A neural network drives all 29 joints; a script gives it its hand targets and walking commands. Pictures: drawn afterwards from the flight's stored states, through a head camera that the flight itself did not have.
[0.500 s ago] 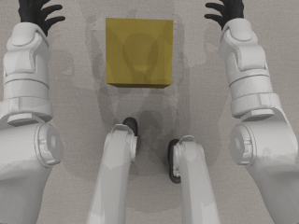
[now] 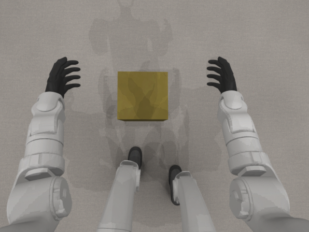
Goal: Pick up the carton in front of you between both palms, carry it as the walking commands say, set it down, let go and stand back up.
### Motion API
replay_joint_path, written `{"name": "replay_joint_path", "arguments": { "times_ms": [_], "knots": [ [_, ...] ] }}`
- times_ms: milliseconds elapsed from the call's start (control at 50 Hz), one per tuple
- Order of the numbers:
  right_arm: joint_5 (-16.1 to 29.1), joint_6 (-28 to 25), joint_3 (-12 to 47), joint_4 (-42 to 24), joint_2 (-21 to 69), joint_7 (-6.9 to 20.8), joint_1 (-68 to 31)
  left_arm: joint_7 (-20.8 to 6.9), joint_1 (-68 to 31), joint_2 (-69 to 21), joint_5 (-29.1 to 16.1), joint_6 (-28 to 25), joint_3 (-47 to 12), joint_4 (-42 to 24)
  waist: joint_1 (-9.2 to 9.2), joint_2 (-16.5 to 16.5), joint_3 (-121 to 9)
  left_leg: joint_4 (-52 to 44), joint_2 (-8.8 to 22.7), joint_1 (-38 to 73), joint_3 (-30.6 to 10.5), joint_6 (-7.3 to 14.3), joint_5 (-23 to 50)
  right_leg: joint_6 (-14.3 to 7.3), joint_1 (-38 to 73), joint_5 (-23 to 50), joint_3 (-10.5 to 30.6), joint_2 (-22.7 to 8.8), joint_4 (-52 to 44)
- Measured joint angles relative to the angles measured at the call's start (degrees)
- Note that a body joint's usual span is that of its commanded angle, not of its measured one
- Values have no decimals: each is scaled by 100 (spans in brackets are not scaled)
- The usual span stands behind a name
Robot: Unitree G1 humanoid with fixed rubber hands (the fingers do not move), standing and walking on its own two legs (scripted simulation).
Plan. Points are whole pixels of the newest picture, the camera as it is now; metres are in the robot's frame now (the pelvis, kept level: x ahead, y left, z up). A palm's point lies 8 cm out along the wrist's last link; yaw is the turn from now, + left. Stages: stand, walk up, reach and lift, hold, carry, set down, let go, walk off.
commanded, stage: let go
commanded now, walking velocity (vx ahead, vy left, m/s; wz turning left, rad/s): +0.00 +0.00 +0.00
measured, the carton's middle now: (143, 99) +0.47 +0.08 -0.56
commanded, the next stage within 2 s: stand in 1.12 s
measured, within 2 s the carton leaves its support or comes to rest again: neither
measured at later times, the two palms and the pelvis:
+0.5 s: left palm (29, 184) +0.23 +0.25 +0.00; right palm (284, 171) +0.28 -0.21 +0.00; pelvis +0.04 -0.01 +0.08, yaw +3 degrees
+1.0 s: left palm (37, 194) +0.22 +0.22 +0.03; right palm out of the picture +0.23 -0.25 +0.03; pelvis +0.06 -0.02 +0.09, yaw +2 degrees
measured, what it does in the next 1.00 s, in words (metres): rises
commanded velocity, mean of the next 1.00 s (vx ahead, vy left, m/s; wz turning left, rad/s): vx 0.00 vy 0.00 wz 0.00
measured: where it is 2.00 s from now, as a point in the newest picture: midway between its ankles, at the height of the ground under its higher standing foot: (155, 182)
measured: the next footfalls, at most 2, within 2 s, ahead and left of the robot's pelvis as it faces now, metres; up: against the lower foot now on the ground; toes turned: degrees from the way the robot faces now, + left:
none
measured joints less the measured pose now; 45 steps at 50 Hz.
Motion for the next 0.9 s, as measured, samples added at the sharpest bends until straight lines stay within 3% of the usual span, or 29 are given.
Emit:
{"name": "replay_joint_path", "arguments": {
  "times_ms": [140, 360, 560, 740, 900],
  "knots": [
    [49, -285, 154, -488, 47, 159, 1451, -118, 1426, -80, -283, -195, -474, -495, 2, 99, -82, -746, -46, 1214, 72, 50, 100, 11, 1215, 159, 94, -92, -806],
    [21, -779, 284, -529, 55, 504, 3278, 84, 3540, -404, -570, -627, -1053, -904, -64, 97, -34, -1556, -115, 3146, 29, 11, 171, -61, 3167, 256, 71, -198, -1657],
    [169, -985, 673, -835, -180, 790, 5092, 231, 5443, -445, -693, -683, -1522, -1602, -142, 32, 406, -2507, -167, 5440, -23, -63, 296, -186, 5441, 381, 43, -291, -2578],
    [263, -758, 899, -1080, -302, 941, 5725, 249, 5991, -364, -564, -339, -1671, -1822, -348, -146, 532, -2887, -185, 6748, -42, -122, 246, -273, 6734, 322, 33, -327, -2928],
    [342, -380, 927, -1265, -343, 1064, 5857, 288, 5839, -351, -496, 8, -1627, -1861, -395, -201, 758, -2873, -142, 7200, -19, -161, 127, -317, 7207, 267, 61, -288, -2988]
  ]
}}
